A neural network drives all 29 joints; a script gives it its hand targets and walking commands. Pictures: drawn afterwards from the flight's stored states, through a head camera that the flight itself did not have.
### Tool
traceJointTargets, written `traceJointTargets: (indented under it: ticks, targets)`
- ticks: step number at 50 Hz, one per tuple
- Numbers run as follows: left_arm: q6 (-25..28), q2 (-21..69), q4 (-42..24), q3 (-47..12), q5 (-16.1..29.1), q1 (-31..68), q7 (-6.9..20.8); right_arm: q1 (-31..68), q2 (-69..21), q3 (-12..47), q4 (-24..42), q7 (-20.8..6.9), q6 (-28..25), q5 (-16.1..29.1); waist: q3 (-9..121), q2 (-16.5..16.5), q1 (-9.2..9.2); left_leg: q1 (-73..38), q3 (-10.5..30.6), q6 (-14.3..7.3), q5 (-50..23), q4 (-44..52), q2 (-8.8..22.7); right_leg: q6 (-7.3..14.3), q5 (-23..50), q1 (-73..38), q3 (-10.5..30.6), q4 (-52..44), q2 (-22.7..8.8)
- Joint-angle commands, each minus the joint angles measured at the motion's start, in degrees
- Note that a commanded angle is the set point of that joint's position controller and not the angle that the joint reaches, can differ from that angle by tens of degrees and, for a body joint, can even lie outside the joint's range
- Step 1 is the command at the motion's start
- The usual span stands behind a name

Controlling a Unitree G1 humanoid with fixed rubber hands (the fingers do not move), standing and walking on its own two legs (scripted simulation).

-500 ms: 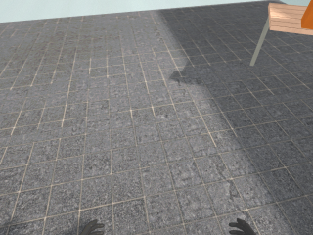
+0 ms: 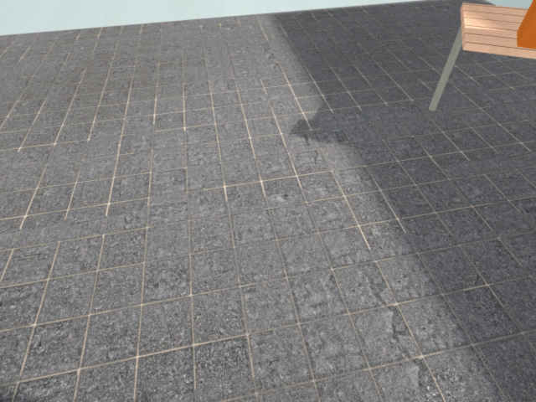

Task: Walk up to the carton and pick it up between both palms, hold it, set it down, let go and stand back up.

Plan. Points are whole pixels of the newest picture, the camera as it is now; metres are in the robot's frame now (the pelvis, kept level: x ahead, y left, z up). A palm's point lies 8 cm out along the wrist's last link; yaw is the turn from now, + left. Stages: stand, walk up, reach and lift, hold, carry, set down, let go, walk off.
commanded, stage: stand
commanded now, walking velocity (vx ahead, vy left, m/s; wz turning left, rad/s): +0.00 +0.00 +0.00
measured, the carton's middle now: out of the picture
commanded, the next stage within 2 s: none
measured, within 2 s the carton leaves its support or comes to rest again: neither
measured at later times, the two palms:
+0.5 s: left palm out of the picture +0.03 +0.22 -0.13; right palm out of the picture +0.02 -0.22 -0.13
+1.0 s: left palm out of the picture -0.01 +0.21 -0.13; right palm out of the picture -0.01 -0.20 -0.14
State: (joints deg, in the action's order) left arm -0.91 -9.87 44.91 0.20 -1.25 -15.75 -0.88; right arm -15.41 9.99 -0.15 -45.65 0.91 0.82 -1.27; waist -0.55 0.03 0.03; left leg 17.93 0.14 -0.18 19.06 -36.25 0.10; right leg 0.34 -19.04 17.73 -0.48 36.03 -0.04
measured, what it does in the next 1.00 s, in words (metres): stands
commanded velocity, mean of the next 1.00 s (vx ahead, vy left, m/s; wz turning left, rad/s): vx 0.00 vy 0.00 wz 0.00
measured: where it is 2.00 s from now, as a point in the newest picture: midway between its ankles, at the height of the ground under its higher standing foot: outside the picture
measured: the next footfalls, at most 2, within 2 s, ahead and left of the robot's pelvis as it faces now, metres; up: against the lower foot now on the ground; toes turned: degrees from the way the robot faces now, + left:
none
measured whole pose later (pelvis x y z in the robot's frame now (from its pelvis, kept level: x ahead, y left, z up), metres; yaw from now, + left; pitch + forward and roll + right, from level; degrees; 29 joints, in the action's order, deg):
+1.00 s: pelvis +0.00 +0.00 +0.01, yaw +0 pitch -1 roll +0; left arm 0.2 -6.8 63.6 0.3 -0.9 -16.6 -2.1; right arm -16.2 6.3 -0.1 -65.2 2.0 -0.4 -0.7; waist -2.3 0.1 0.1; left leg 11.2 0.2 -0.4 14.6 -26.9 -0.4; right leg 0.0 -14.8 11.0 -0.5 27.0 -0.5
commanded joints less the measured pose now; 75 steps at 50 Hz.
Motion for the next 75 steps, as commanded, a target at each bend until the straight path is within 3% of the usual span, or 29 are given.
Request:
traceJointTargets:
  ticks: [1, 11, 12, 14, 15, 16, 18, 19, 20, 22, 24, 25, 26, 27, 28, 30, 31, 33, 35, 37, 38, 39, 41, 42, 45, 47, 48, 53, 75]
  targets:
    - [1.58, -5.62, -3.09, 1.80, 0.02, -0.59, -0.43, -0.51, 5.58, -1.79, 3.21, 0.40, -1.44, 0.03, 1.95, 0.06, 0.01, -1.12, 3.78, -2.51, -8.61, 7.38, 2.77, 2.56, 8.52, -0.63, 4.23, -7.34, -2.88]
    - [1.92, -5.40, 1.94, 2.23, 0.25, -1.82, -0.70, -1.62, 5.37, -2.20, -2.01, 0.67, -1.74, 0.27, 0.97, 0.04, 0.01, -2.60, 4.06, -2.48, -9.71, 9.50, 3.19, 2.59, 9.59, -2.10, 4.52, -9.57, -3.33]
    - [1.75, -3.94, 2.26, 1.38, 0.39, -1.39, -1.05, -1.52, 4.27, -1.90, -1.95, 0.80, -1.63, 0.08, -2.26, -1.92, 0.54, -3.13, 3.78, -2.28, -9.46, 9.01, 3.47, 2.80, 8.96, 0.71, 5.72, -10.36, -3.85]
    - [1.95, -6.62, 2.94, 2.10, 0.03, -2.48, -1.38, -2.48, 5.20, -2.02, -2.97, 1.05, -1.46, 0.31, -1.28, 0.44, 0.20, -0.59, 5.34, -2.93, -8.98, 10.94, 3.97, 2.55, 9.23, -3.03, 4.87, -10.09, -3.74]
    - [1.79, -4.74, 3.83, 1.81, 0.11, -1.40, -1.21, -3.06, 3.81, -1.77, -4.36, 0.89, -1.95, 0.36, 0.00, -0.09, 0.73, -1.77, 5.25, -3.02, -10.31, 11.02, 3.89, 2.53, 10.78, -4.37, 4.77, -9.80, -3.63]
    - [1.87, -6.09, 4.35, 2.14, 0.16, -3.79, -1.15, -3.89, 4.62, -1.90, -5.26, 0.86, -1.71, 0.33, -1.32, 2.09, -0.16, -1.85, 4.65, -2.94, -10.73, 10.84, 3.40, 2.60, 9.83, -3.53, 5.52, -10.38, -3.93]
    - [2.01, -5.58, 5.86, 2.16, 0.32, -3.52, -1.07, -3.19, 2.99, -1.58, -5.82, 1.08, -1.87, 0.39, 1.20, 0.98, 0.06, -5.45, 4.09, -2.94, -13.61, 10.11, 3.72, 2.93, 12.18, -3.73, 5.32, -10.54, -4.09]
    - [2.01, -5.06, 5.77, 1.80, 0.27, -2.88, -1.22, -3.27, 4.80, -2.13, -6.05, 0.85, -1.84, 0.34, 1.15, -0.28, 0.74, -5.25, 4.31, -2.94, -12.44, 10.73, 3.91, 2.72, 12.43, -3.93, 4.81, -10.50, -3.48]
    - [1.75, -4.59, 6.36, 1.80, 0.24, -1.82, -1.12, -3.64, 4.25, -1.86, -6.62, 0.79, -1.96, 0.19, -0.02, 0.77, 0.84, -2.86, 4.30, -3.00, -10.18, 11.16, 3.74, 2.53, 10.98, -4.39, 4.69, -10.38, -3.37]
    - [1.69, -4.22, 7.80, 1.80, 0.27, -3.64, -1.26, -2.65, 3.33, -1.63, -7.62, 0.98, -1.67, 0.06, -0.82, -1.35, -0.27, -1.58, 4.37, -2.99, -9.36, 11.30, 3.16, 2.60, 9.76, -5.16, 4.47, -11.24, -3.98]
    - [1.50, -4.08, 8.69, 1.53, 0.60, -4.36, -1.57, -1.78, 2.57, -1.76, -8.49, 1.04, -1.27, 0.00, -2.61, 0.61, -0.45, -3.68, 4.16, -2.99, -9.32, 11.61, 3.45, 2.31, 9.03, -2.45, 5.04, -12.44, -3.76]
    - [1.25, -4.10, 9.34, 1.45, 0.13, -3.73, -1.50, -3.58, 3.49, -1.63, -9.05, 0.80, -1.16, 0.31, -1.74, 0.35, 0.90, -2.98, 4.95, -3.00, -7.12, 12.69, 3.81, 2.34, 9.48, -3.70, 4.00, -12.01, -3.54]
    - [1.35, -5.55, 9.63, 1.97, 0.04, -2.85, -1.28, -3.44, 2.93, -1.57, -10.01, 0.80, -1.45, 0.56, -2.21, -1.21, 0.85, -2.73, 4.77, -3.06, -8.37, 12.59, 3.90, 2.26, 10.41, -4.78, 4.59, -11.98, -4.06]
    - [1.61, -4.72, 10.08, 1.79, 0.40, -4.56, -1.38, -4.50, 2.87, -1.42, -11.16, 0.84, -1.64, 0.47, 0.02, -0.13, -0.04, -4.56, 4.73, -3.03, -9.32, 11.89, 3.77, 2.62, 10.17, -5.45, 4.94, -12.36, -4.29]
    - [1.73, -3.58, 10.56, 1.39, 0.46, -4.99, -1.28, -3.96, 3.55, -1.77, -11.52, 1.10, -1.60, 0.43, -1.70, 1.49, 0.32, -5.71, 4.24, -2.93, -9.64, 11.67, 3.80, 2.59, 10.75, -3.01, 5.32, -12.84, -4.41]
    - [1.64, -3.64, 11.58, 1.29, 0.08, -3.09, -1.46, -4.81, 4.51, -2.12, -11.91, 1.16, -1.26, 0.35, -1.46, -2.91, 1.41, -5.24, 3.88, -2.42, -9.72, 12.23, 3.23, 2.60, 9.43, -3.91, 5.38, -13.32, -4.32]
    - [1.75, -2.66, 11.77, 1.05, 0.57, -2.74, -1.37, -4.31, 4.63, -1.98, -12.92, 1.15, -1.14, 0.30, -0.59, -1.83, 0.62, -5.40, 3.96, -2.56, -10.08, 12.21, 3.48, 2.42, 10.06, -4.53, 5.06, -13.38, -4.13]
    - [1.70, -5.11, 12.36, 1.97, 0.41, -2.50, -1.17, -4.12, 2.74, -1.48, -13.67, 1.04, -1.42, 0.47, -0.27, -1.25, 0.77, -5.33, 4.92, -2.79, -8.90, 13.27, 3.90, 2.14, 10.12, -5.24, 4.19, -12.68, -3.44]
    - [1.80, -3.85, 13.47, 1.71, 0.61, -4.21, -1.25, -3.72, 1.88, -1.31, -14.78, 1.00, -1.72, 0.46, -1.54, 2.28, 0.17, -6.26, 4.49, -2.85, -11.30, 13.55, 3.76, 2.38, 10.84, -4.21, 4.83, -13.06, -4.06]
    - [1.83, -3.55, 14.40, 1.57, 0.66, -4.67, -1.53, -3.94, 1.30, -1.12, -15.52, 1.24, -1.92, 0.43, 0.02, 2.66, -0.06, -5.99, 4.56, -2.88, -13.69, 13.60, 4.08, 2.15, 12.82, -6.50, 4.11, -12.03, -3.98]
    - [1.86, -2.47, 14.97, 1.48, 0.45, -5.56, -1.61, -3.82, 1.85, -1.30, -15.97, 1.22, -1.94, 0.49, -0.48, 1.85, -0.50, -5.26, 4.82, -2.77, -13.93, 13.59, 4.32, 2.22, 13.05, -6.96, 4.10, -12.43, -4.24]
    - [1.58, -3.03, 14.60, 1.43, 0.29, -3.27, -1.54, -4.60, 2.46, -1.35, -16.47, 1.36, -1.78, 0.69, -3.27, 1.17, 0.26, -2.95, 4.57, -2.47, -11.65, 14.51, 3.88, 2.06, 11.79, -6.13, 4.06, -12.70, -4.15]
    - [1.46, -1.56, 16.15, 0.78, 0.46, -5.92, -1.69, -3.47, 2.32, -1.37, -16.86, 1.61, -1.43, 0.50, -3.31, -1.34, -0.71, -4.66, 4.86, -2.84, -10.59, 14.41, 4.38, 1.82, 11.13, -5.09, 4.17, -13.50, -4.33]
    - [1.11, -2.08, 16.47, 0.89, 0.57, -4.14, -1.69, -4.07, 2.56, -1.21, -16.59, 1.52, -1.68, 0.56, -5.60, -1.13, 0.33, -3.08, 4.86, -2.62, -9.86, 14.76, 4.35, 1.63, 11.52, -4.56, 4.15, -13.15, -3.71]
    - [1.39, -3.47, 17.47, 1.37, 0.46, -6.52, -1.61, -7.26, 0.04, -0.27, -19.11, 1.45, -1.66, 0.45, -3.03, 1.99, -0.21, -4.01, 4.55, -2.51, -10.93, 15.03, 4.06, 1.68, 11.86, -7.61, 4.39, -12.86, -4.41]
    - [1.61, -1.81, 18.38, 0.87, 0.38, -7.24, -1.43, -5.79, 1.30, -0.62, -19.04, 1.44, -1.77, 0.57, -2.68, 1.57, -0.27, -6.48, 5.02, -2.48, -10.94, 14.73, 4.05, 1.78, 11.17, -5.93, 3.94, -13.56, -3.98]
    - [1.63, -1.61, 18.04, 0.76, 0.05, -4.88, -1.38, -5.09, 2.01, -0.91, -18.80, 1.30, -1.68, 0.71, -3.12, -2.32, 0.30, -4.61, 4.85, -2.46, -11.78, 15.09, 4.25, 1.89, 12.07, -6.68, 3.86, -13.31, -4.12]
    - [1.79, -1.12, 19.31, 0.86, 0.66, -5.13, -1.64, -4.76, 0.78, -0.92, -19.63, 1.51, -1.57, 0.49, -3.64, 0.05, 0.11, -6.26, 4.09, -1.90, -11.62, 14.84, 3.92, 1.53, 11.40, -5.82, 4.07, -14.48, -4.24]
    - [1.49, 0.71, 21.55, 0.76, 0.44, -7.06, -1.83, -6.17, -0.51, -0.83, -21.05, 1.76, -1.24, 0.52, -5.19, -0.06, -0.01, -5.02, 4.08, -1.58, -7.69, 15.97, 3.81, 1.40, 7.53, -4.64, 4.39, -15.84, -4.03]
